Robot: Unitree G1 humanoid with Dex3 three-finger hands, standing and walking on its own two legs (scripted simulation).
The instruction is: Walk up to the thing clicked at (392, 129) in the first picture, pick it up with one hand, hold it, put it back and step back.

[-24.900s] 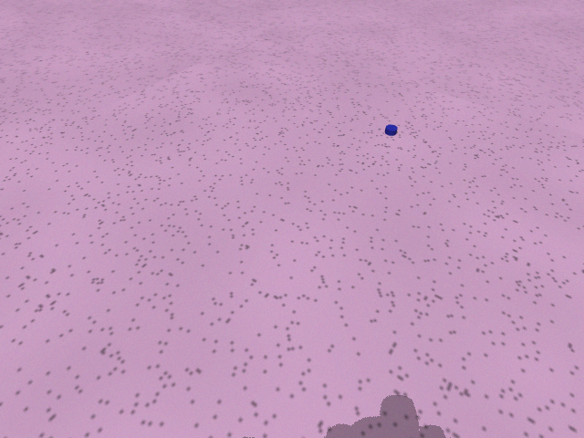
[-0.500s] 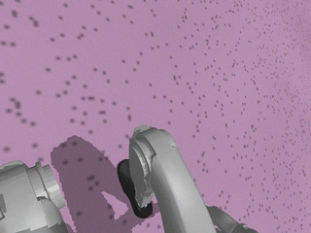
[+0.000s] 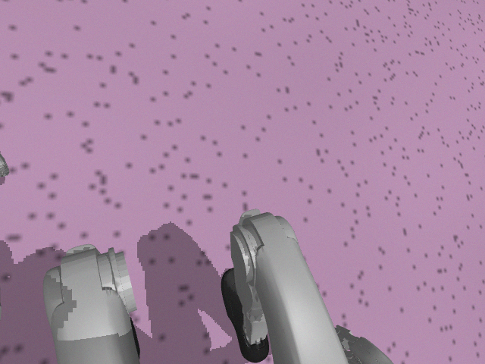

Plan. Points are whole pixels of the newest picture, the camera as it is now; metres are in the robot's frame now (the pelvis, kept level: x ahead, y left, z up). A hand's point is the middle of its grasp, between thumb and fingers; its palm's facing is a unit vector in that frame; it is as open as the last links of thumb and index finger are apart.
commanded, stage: settle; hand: left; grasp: from above
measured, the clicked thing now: out of the picture +0.43 +0.37 -0.22
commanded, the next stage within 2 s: lift in 0.34 s
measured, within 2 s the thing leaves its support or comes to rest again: neither
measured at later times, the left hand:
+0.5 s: hand out of the picture +0.42 +0.34 -0.14, palm faces -0.41 -0.10 -0.91, open 6.9 cm
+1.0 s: hand out of the picture +0.37 +0.34 -0.02, palm faces -0.42 -0.12 -0.90, open 6.9 cm
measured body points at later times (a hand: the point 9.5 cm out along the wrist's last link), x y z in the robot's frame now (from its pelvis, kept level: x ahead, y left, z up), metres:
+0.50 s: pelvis +0.00 -0.01 +0.01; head +0.21 +0.08 +0.40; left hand +0.44 +0.34 -0.08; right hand +0.08 -0.27 -0.09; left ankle +0.06 +0.13 -0.28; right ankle +0.11 -0.13 -0.28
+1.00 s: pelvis -0.01 -0.01 +0.09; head +0.18 +0.06 +0.49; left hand +0.39 +0.34 +0.03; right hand +0.13 -0.27 -0.03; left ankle +0.06 +0.13 -0.28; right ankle +0.11 -0.13 -0.28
